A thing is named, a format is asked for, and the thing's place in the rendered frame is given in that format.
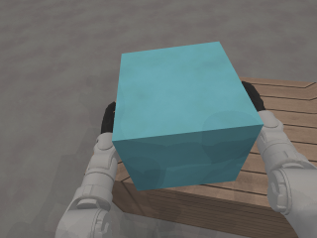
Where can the robot right upper arm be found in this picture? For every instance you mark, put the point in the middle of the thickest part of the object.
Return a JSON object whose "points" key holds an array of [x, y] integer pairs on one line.
{"points": [[293, 193]]}

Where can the right robot forearm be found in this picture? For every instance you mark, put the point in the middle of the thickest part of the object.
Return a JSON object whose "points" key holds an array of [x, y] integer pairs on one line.
{"points": [[276, 149]]}

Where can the left robot forearm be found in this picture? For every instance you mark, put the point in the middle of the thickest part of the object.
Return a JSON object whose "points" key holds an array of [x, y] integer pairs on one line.
{"points": [[96, 188]]}

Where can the left robot hand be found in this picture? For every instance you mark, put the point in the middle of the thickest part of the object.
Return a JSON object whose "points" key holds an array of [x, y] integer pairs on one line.
{"points": [[108, 119]]}

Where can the carton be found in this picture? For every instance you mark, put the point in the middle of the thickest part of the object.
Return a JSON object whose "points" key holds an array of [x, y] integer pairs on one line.
{"points": [[182, 117]]}

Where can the right robot hand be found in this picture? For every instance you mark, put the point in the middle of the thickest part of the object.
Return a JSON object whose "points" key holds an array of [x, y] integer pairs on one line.
{"points": [[254, 96]]}

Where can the robot left upper arm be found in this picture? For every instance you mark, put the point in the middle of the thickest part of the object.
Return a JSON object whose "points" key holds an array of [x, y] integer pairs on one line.
{"points": [[85, 223]]}

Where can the pedestal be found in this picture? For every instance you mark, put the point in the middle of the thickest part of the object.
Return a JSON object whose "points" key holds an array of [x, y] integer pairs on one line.
{"points": [[240, 206]]}

